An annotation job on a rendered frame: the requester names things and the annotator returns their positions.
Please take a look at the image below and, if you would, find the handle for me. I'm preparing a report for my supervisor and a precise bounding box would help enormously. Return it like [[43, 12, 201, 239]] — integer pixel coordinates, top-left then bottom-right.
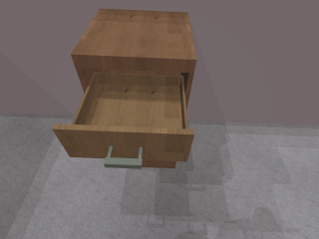
[[104, 145, 143, 169]]

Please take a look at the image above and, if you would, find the cabinet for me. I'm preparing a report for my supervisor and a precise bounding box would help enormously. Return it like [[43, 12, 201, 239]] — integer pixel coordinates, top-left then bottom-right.
[[71, 8, 196, 168]]

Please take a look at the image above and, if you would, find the drawer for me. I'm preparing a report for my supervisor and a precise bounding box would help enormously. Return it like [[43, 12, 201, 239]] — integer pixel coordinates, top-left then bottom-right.
[[52, 72, 194, 162]]

